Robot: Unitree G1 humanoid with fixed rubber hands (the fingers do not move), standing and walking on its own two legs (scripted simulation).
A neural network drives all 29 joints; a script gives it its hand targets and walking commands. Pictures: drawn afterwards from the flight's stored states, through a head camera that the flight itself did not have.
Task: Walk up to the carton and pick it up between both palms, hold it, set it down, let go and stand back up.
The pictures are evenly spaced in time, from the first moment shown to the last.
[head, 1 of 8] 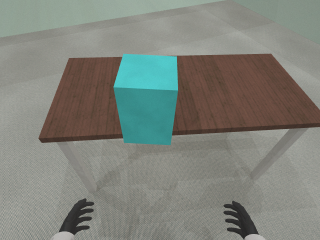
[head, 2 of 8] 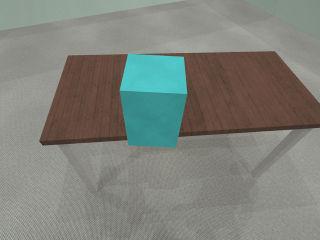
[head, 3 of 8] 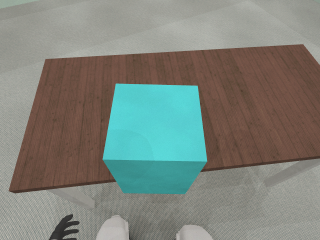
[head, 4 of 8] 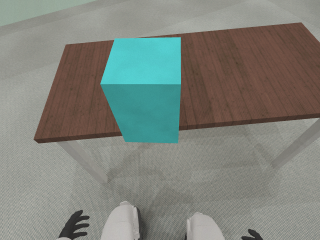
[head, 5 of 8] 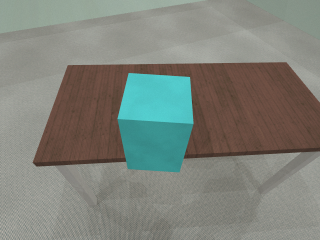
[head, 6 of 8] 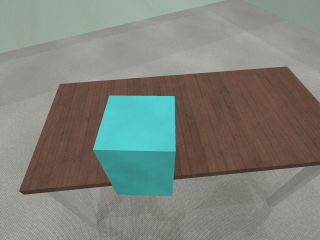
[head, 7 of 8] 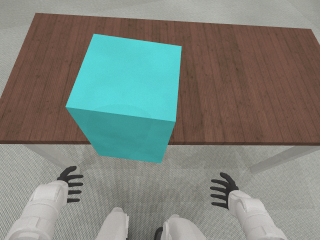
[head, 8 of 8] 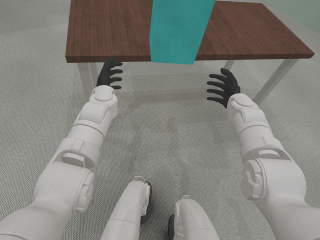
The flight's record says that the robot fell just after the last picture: yes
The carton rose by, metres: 0.00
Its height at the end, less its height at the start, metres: +0.00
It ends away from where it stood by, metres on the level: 0.00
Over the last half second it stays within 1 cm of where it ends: yes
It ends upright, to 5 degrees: yes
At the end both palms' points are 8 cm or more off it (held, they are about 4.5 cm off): yes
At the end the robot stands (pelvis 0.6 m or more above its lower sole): yes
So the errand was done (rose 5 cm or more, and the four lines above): no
